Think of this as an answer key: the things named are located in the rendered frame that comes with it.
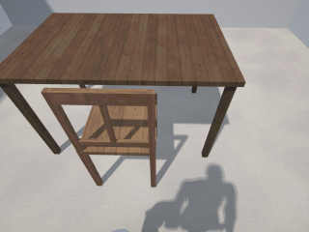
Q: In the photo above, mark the table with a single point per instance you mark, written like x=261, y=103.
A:
x=123, y=49

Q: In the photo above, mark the chair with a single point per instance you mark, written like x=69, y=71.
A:
x=122, y=122

